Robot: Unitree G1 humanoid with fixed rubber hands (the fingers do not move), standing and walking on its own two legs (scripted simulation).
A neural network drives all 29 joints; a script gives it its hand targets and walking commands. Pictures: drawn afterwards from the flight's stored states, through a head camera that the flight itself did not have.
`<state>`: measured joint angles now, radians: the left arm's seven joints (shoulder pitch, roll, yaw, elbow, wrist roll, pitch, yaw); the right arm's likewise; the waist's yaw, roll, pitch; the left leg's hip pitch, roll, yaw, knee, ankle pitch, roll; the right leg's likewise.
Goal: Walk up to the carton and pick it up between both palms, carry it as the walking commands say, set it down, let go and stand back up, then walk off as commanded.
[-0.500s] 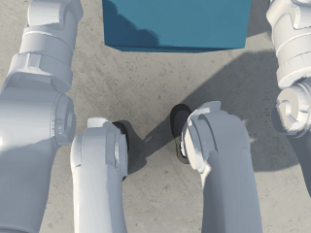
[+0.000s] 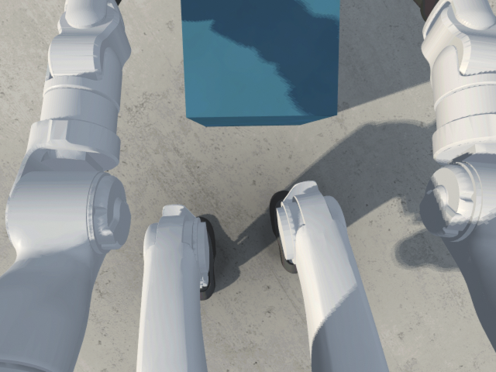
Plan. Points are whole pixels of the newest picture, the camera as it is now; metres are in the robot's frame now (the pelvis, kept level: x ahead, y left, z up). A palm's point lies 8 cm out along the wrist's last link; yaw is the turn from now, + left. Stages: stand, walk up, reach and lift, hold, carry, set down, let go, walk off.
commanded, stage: set down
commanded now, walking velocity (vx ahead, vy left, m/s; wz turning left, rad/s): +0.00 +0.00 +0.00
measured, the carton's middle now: (255, 50) +0.55 -0.09 -0.32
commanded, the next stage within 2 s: let go in 0.78 s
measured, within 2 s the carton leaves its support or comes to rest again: neither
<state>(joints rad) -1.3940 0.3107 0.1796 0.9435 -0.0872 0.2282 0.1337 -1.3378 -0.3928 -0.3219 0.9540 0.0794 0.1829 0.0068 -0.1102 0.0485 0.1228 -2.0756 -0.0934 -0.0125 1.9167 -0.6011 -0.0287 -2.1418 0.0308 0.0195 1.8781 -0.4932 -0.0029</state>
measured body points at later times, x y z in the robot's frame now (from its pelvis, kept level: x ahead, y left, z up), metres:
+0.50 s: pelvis +0.02 -0.01 +0.13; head +0.34 -0.04 +0.44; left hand +0.60 +0.10 +0.03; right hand +0.53 -0.31 +0.04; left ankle +0.09 +0.12 -0.42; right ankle +0.11 -0.11 -0.42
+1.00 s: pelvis +0.05 -0.01 +0.23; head +0.36 -0.04 +0.55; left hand +0.57 +0.11 +0.09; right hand +0.52 -0.29 +0.10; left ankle +0.09 +0.12 -0.42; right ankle +0.11 -0.11 -0.42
